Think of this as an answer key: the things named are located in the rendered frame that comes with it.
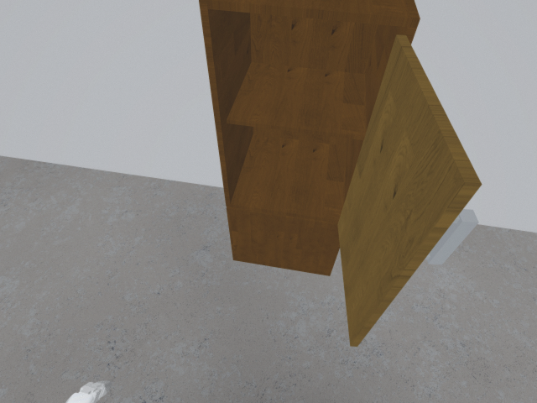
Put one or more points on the robot left hand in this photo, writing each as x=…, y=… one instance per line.
x=91, y=393

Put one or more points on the handle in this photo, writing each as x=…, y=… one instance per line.
x=465, y=222

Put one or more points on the cupboard door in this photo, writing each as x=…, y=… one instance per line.
x=411, y=181

